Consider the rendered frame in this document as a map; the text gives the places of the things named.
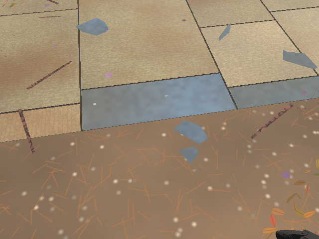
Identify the right robot hand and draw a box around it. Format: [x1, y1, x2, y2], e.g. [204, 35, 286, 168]
[275, 229, 319, 239]

